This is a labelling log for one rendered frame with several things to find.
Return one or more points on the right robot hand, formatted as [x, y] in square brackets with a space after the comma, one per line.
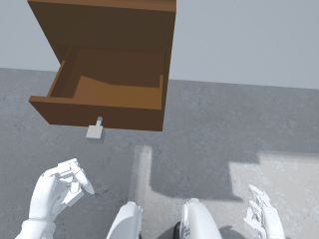
[268, 224]

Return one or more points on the drawer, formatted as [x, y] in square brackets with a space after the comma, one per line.
[121, 86]

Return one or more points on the left robot hand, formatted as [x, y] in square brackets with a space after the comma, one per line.
[45, 204]

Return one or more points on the robot right shin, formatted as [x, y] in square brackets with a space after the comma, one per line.
[185, 233]

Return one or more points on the left robot forearm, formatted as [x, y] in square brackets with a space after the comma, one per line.
[37, 229]

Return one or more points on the handle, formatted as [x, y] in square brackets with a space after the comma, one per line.
[96, 133]

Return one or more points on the robot right thigh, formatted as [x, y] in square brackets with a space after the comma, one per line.
[200, 223]

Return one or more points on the cabinet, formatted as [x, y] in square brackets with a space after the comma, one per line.
[124, 24]

